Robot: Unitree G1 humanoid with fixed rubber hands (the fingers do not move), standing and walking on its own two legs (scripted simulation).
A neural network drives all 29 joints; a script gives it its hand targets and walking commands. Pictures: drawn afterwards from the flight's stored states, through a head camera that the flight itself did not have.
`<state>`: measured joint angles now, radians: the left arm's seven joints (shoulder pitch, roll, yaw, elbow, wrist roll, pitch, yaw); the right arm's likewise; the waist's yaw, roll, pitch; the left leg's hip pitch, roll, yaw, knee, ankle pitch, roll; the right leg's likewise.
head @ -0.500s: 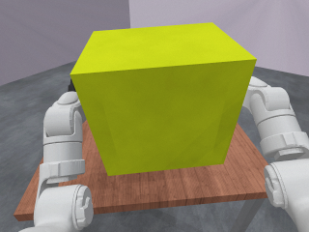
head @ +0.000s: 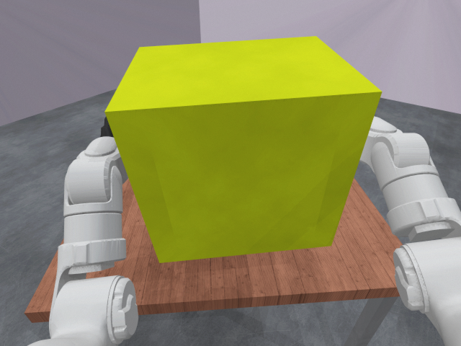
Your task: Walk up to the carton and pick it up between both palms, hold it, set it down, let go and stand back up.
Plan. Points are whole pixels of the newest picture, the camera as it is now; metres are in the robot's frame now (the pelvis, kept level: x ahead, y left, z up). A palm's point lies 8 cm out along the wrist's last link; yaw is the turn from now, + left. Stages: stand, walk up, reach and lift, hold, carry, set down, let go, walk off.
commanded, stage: hold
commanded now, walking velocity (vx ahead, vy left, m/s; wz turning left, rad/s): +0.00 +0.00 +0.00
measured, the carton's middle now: (238, 149) +0.38 +0.01 +0.23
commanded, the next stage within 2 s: none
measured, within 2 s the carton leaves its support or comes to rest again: neither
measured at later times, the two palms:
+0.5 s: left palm (116, 144) +0.36 +0.20 +0.25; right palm (357, 126) +0.38 -0.19 +0.27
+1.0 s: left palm (114, 144) +0.35 +0.20 +0.25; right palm (357, 127) +0.37 -0.19 +0.27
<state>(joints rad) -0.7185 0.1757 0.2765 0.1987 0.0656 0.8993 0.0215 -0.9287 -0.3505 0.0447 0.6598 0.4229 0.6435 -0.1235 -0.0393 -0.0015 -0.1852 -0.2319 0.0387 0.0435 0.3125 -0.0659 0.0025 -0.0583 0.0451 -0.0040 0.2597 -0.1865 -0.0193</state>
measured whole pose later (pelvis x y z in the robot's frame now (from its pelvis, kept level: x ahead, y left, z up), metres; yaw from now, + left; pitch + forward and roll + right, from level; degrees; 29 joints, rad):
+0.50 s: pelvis +0.00 +0.00 +0.00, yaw +0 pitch -1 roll -1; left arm -0.72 0.18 0.27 0.20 0.07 0.89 0.02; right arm -0.93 -0.35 0.04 0.66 0.42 0.64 -0.12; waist -0.05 -0.01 -0.19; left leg -0.23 0.04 0.04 0.31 -0.07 0.00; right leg -0.06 0.04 0.00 0.26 -0.19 -0.02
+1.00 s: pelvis +0.00 +0.00 +0.00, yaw +0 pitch -1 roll -1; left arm -0.72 0.18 0.28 0.20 0.07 0.89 0.01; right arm -0.92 -0.34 0.03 0.64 0.41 0.65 -0.13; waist -0.04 -0.01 -0.18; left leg -0.23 0.04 0.04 0.31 -0.06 0.00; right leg -0.06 0.05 -0.01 0.26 -0.19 -0.02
